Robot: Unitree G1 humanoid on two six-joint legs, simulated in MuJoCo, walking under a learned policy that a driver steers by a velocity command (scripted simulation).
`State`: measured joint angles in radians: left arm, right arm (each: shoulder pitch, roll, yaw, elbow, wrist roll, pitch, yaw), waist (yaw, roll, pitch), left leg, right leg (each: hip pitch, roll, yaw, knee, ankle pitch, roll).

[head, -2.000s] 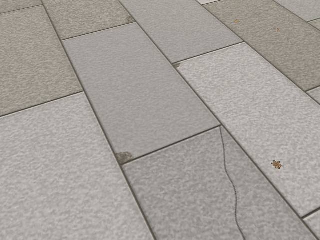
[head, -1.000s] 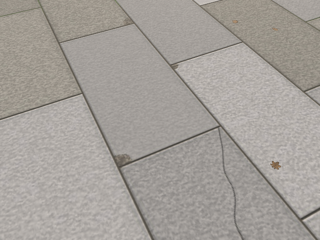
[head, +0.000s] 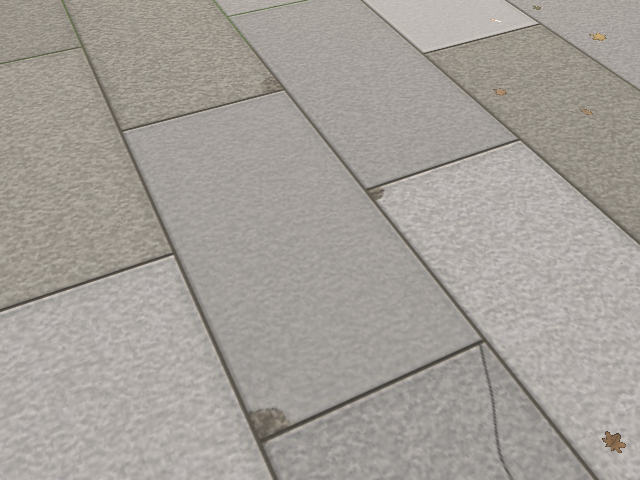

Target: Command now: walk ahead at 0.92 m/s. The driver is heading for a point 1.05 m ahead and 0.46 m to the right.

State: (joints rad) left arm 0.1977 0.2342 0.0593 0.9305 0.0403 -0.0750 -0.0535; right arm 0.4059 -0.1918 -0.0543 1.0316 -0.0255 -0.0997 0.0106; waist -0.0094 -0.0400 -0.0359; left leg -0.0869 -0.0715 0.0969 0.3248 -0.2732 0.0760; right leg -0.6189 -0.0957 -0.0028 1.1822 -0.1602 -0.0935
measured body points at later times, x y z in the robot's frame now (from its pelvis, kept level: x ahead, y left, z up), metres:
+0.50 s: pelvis +0.45 -0.04 -0.01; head +0.47 -0.04 +0.44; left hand +0.47 +0.23 -0.15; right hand +0.59 -0.32 -0.08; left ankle +0.57 +0.12 -0.66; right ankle +0.39 -0.04 -0.74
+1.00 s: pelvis +0.89 -0.17 -0.01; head +0.90 -0.19 +0.44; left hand +1.24 -0.17 -0.07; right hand +0.64 -0.34 -0.13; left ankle +0.87 +0.00 -0.74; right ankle +0.91 -0.33 -0.66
